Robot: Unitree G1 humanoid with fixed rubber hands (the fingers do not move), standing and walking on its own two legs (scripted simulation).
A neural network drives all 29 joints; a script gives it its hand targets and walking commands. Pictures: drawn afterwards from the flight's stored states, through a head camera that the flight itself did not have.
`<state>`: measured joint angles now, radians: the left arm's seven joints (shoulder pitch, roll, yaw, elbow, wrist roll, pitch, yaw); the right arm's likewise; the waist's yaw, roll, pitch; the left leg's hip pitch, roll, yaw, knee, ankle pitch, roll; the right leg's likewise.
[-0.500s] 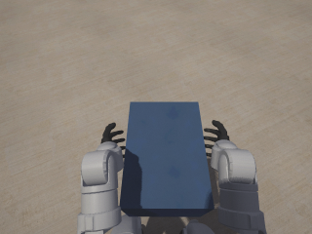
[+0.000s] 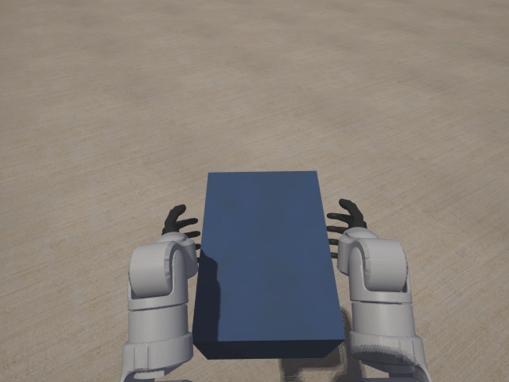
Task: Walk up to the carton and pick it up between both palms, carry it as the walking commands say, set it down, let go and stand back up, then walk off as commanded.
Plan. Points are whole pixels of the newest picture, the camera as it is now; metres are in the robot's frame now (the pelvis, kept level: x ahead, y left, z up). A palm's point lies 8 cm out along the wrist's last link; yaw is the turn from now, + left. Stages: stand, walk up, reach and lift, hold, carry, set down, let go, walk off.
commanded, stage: carry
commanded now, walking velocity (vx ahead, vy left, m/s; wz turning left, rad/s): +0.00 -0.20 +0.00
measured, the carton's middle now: (264, 261) +0.33 +0.03 +0.02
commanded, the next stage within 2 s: none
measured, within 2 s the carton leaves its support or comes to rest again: neither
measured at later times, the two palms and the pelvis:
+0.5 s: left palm (272, 343) +0.18 +0.02 +0.06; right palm (479, 356) +0.18 -0.25 +0.05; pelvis -0.13 -0.12 -0.01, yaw +0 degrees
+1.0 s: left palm out of the picture +0.08 -0.10 +0.07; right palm out of the picture +0.08 -0.37 +0.08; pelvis -0.23 -0.23 -0.01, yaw +2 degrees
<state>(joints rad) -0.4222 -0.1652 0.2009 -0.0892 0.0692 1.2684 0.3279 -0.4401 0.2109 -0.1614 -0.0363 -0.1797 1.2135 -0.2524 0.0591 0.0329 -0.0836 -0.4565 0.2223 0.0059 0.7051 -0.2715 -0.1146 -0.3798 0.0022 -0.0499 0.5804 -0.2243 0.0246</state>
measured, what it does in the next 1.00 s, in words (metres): steps to the right: left foot, then right foot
